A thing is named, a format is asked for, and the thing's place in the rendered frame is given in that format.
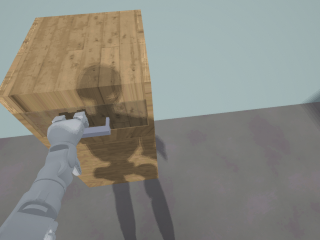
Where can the drawer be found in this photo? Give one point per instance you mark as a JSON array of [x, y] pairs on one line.
[[121, 115]]

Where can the robot left hand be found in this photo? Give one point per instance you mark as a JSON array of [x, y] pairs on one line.
[[70, 131]]

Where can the cabinet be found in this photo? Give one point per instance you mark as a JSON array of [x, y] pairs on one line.
[[82, 60]]

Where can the handle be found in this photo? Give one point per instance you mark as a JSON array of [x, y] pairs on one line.
[[98, 130]]

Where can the robot left upper arm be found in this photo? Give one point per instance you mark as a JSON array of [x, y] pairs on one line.
[[24, 226]]

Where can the robot left forearm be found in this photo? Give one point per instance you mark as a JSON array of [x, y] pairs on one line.
[[46, 193]]

